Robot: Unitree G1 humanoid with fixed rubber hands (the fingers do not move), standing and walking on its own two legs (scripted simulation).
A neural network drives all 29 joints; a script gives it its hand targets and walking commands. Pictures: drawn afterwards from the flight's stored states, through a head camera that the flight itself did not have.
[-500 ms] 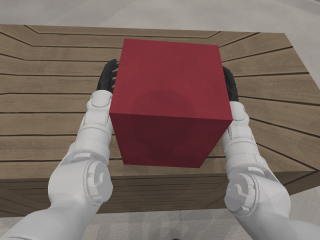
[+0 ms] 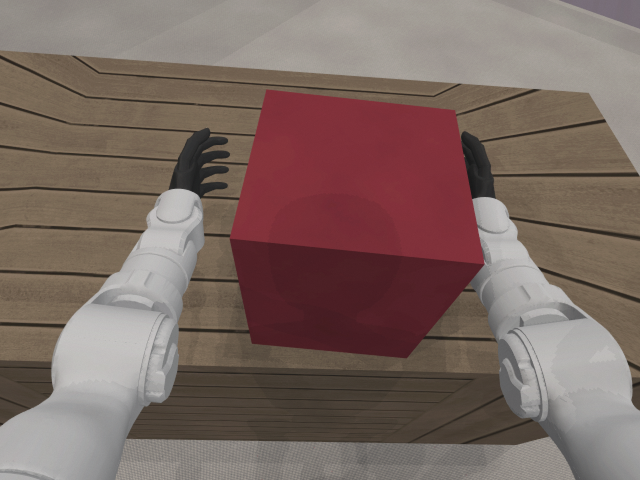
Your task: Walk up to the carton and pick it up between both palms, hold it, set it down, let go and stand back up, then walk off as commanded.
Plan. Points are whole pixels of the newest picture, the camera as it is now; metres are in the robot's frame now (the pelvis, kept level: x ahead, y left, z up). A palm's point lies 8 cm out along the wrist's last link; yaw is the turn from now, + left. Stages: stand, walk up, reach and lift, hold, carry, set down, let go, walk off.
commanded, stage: set down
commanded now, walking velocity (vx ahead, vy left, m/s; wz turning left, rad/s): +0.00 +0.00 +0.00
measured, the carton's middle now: (343, 237) +0.39 -0.01 +0.07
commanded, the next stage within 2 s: none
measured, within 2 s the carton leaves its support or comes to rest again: neither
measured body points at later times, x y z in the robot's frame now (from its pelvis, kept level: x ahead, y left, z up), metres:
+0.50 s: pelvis -0.05 -0.01 +0.00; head -0.03 +0.00 +0.45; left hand +0.37 +0.18 +0.08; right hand +0.35 -0.22 +0.08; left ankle -0.04 +0.11 -0.74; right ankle -0.02 -0.12 -0.74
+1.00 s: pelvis -0.04 -0.01 +0.01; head -0.05 +0.01 +0.46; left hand +0.30 +0.21 +0.06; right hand +0.30 -0.19 +0.07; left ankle -0.04 +0.11 -0.74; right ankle -0.02 -0.12 -0.74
